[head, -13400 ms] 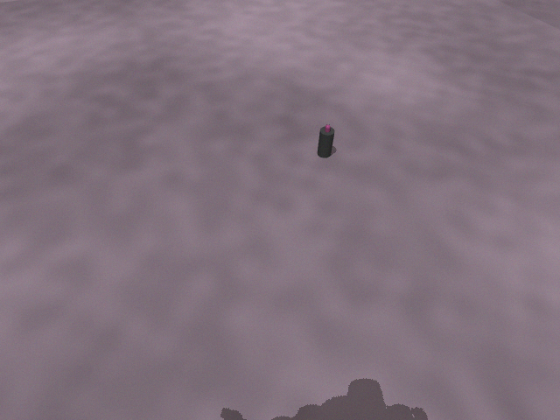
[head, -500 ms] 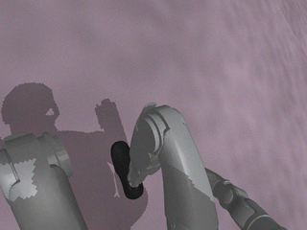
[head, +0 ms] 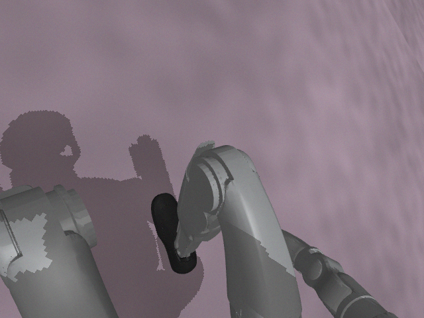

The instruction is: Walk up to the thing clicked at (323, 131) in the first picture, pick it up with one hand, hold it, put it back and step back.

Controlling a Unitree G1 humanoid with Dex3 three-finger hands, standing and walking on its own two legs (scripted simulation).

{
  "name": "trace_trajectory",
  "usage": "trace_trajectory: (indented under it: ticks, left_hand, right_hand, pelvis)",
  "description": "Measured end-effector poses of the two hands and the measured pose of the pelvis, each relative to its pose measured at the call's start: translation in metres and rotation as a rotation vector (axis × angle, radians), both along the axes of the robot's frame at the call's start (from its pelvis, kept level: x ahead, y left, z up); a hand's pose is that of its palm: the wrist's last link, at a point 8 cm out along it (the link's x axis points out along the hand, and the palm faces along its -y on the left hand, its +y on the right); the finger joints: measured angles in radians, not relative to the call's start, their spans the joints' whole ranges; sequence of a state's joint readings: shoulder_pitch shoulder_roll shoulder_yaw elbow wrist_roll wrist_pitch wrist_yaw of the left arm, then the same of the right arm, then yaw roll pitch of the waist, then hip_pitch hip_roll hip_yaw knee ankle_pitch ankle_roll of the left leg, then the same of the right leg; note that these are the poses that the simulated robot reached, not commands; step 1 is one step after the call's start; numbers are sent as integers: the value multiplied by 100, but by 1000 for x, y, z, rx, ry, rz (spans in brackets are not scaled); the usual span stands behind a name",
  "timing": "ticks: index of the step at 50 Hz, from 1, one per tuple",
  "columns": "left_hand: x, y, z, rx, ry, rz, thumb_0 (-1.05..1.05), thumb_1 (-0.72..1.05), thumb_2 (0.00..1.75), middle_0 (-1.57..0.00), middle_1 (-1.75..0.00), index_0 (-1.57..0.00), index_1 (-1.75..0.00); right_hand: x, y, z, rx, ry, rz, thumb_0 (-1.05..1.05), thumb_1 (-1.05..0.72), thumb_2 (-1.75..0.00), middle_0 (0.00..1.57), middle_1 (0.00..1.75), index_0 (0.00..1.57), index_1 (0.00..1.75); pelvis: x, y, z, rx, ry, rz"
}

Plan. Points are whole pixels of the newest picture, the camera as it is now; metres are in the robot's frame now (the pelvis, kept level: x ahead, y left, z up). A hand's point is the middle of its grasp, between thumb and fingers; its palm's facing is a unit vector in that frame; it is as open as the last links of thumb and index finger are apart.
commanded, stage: settle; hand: left
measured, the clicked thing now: out of the picture +0.46 +0.28 -0.18
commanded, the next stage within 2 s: lift in 1.90 s
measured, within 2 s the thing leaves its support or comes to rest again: neither
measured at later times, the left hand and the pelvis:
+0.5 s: hand out of the picture +0.44 +0.31 -0.11, palm faces +0.39 -0.92 -0.01, open 11.3 cm; pelvis +0.00 +0.00 +0.01, yaw +2 degrees
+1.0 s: hand out of the picture +0.42 +0.32 -0.01, palm faces +0.37 -0.93 -0.04, open 11.3 cm; pelvis +0.02 -0.01 +0.05, yaw +7 degrees
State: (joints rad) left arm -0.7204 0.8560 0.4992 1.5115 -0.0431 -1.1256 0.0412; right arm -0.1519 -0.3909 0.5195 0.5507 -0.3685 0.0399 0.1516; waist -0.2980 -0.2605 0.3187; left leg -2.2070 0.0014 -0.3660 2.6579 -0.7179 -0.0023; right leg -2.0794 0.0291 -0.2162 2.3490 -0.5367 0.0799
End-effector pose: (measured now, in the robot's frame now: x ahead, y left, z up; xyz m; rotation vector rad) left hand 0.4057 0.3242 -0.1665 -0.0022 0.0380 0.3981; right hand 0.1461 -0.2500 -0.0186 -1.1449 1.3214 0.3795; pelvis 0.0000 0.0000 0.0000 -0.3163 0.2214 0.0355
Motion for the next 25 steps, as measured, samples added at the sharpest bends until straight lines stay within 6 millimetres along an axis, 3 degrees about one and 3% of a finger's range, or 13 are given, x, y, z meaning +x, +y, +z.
trace_trajectory:
  ticks: [11,18,25]
  left_hand:
    - [-1,0,2,-12,-40,23,10,-43,86,-75,-103,-64,-99]
    - [1,12,27,28,-78,3,9,-52,95,-76,-111,-64,-106]
    - [-9,24,58,36,-81,1,9,-55,99,-76,-113,-64,-108]
  right_hand:
    - [3,1,0,5,7,-3,0,-90,-91,20,30,21,30]
    - [10,0,-2,25,-18,-29,0,-91,-91,20,30,21,30]
    - [21,1,-2,80,-66,-73,0,-91,-91,20,30,21,30]
  pelvis:
    - [2,-2,1,2,5,3]
    - [3,-3,5,10,29,9]
    - [5,-4,12,25,72,25]
